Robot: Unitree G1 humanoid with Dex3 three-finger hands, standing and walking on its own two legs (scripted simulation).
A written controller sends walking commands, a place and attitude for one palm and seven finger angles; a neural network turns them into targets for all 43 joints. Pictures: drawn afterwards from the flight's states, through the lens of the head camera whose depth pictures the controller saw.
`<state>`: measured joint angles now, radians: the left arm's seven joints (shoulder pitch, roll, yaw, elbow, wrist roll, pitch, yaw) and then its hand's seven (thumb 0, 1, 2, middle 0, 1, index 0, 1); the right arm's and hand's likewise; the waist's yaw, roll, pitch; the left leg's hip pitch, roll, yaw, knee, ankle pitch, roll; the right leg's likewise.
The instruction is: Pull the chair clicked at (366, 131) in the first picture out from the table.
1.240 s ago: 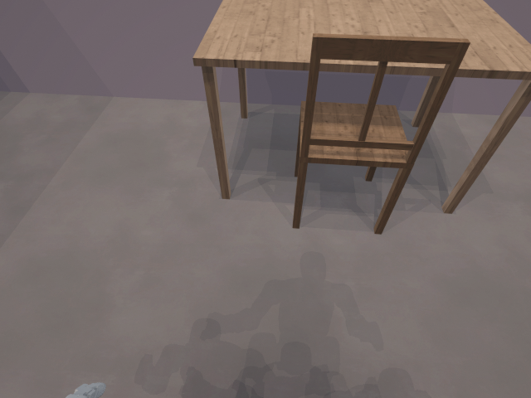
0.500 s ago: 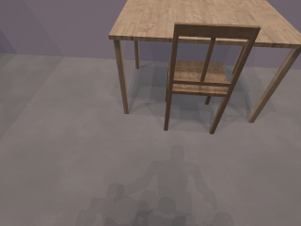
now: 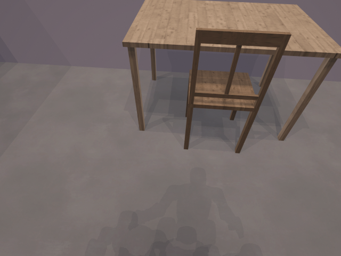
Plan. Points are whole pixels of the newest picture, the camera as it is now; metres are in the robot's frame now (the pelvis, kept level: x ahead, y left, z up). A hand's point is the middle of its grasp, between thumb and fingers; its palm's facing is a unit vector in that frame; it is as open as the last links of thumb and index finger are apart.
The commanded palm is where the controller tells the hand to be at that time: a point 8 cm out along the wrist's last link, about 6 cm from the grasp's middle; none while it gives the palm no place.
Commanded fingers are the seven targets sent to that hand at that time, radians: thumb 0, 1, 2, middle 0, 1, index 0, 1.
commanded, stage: look at it before walking up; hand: left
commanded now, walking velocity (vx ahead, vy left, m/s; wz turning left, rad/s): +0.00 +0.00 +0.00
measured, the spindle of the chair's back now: (232, 71) +1.00 -0.26 -0.10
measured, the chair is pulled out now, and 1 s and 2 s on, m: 0.00 0.00 0.00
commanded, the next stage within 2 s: walk to a spot facing it in 0.20 s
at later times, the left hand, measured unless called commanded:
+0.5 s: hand out of the picture +0.06 +0.24 -0.16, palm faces -0.05 -0.94 -0.33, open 7.4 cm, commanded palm none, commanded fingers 0.00 0.90 0.90 -0.20 -0.30 -0.20 -0.30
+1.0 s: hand out of the picture +0.06 +0.18 -0.17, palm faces -0.23 -0.94 -0.25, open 7.4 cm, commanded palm none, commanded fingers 0.00 0.90 0.90 -0.20 -0.30 -0.20 -0.30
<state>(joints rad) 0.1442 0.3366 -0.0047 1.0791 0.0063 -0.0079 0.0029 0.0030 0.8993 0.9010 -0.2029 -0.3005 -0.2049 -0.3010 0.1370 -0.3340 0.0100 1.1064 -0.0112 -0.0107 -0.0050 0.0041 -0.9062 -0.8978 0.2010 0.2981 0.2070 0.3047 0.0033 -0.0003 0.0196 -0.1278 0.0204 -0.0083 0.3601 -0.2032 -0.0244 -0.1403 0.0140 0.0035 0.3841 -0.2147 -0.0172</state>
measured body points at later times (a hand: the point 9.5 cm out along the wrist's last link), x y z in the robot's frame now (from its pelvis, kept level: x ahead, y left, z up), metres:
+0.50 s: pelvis +0.00 +0.00 +0.00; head +0.01 +0.00 +0.44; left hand +0.06 +0.29 -0.14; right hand +0.07 -0.28 -0.14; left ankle +0.00 +0.14 -0.75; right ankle +0.00 -0.11 -0.75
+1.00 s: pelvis -0.02 +0.00 +0.00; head +0.01 -0.02 +0.44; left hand +0.07 +0.23 -0.15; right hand +0.01 -0.28 -0.15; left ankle +0.00 +0.16 -0.70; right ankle -0.01 -0.09 -0.75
